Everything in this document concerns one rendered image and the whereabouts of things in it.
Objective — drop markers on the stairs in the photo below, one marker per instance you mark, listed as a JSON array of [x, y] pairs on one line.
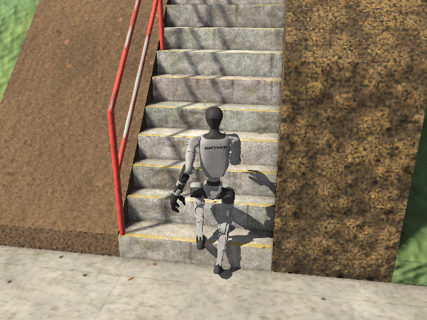
[[218, 53]]

